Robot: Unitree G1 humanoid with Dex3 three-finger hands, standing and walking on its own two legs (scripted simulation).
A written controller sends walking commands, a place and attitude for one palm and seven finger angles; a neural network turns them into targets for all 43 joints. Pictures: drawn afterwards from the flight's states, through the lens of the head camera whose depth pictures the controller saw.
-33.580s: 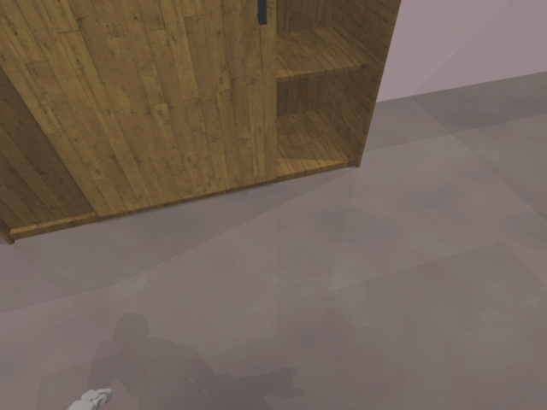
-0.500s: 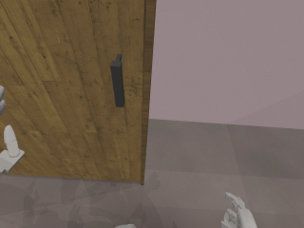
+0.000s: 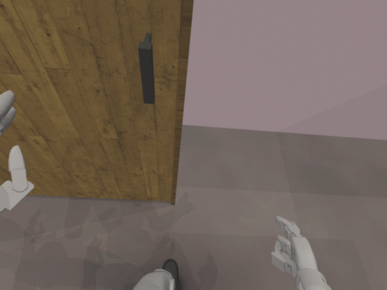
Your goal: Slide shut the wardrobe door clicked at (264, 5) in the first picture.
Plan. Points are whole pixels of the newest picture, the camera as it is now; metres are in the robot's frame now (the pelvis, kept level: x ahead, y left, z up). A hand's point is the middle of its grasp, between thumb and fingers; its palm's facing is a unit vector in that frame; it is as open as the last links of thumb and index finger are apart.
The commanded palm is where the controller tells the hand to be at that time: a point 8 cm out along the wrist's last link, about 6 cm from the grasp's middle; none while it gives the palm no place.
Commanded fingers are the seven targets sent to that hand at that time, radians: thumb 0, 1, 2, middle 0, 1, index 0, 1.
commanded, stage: step back with the hand held close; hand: left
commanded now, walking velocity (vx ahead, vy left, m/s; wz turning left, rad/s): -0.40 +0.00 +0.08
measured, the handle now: (148, 69) +0.52 +0.17 +0.13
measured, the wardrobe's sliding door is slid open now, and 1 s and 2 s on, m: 0.00 0.00 0.00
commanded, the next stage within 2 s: stop stepping back and stand still in 0.24 s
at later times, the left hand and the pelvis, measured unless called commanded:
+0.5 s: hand out of the picture +0.05 +0.27 +0.17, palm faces +0.33 -0.82 -0.47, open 7.5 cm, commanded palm +0.01 +0.31 +0.19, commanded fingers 0.00 0.90 0.90 -0.20 -0.30 -0.20 -0.30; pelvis -0.14 +0.02 +0.00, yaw -2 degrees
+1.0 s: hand out of the picture -0.04 +0.34 +0.18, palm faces +0.51 -0.79 -0.34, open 7.5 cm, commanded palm -0.09 +0.36 +0.19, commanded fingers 0.00 0.90 0.90 -0.20 -0.30 -0.20 -0.30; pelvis -0.23 +0.06 +0.00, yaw +0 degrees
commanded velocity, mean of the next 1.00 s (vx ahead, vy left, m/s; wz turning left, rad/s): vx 0.03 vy -0.04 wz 0.03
